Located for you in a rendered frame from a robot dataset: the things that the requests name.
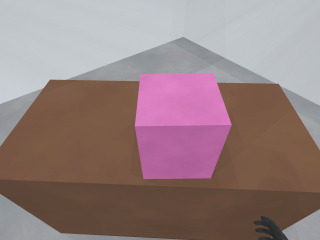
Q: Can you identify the carton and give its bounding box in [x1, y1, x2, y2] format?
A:
[135, 73, 232, 179]

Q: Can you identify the right robot hand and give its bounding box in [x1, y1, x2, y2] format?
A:
[254, 216, 288, 240]

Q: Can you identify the pedestal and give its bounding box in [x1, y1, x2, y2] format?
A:
[0, 79, 320, 240]

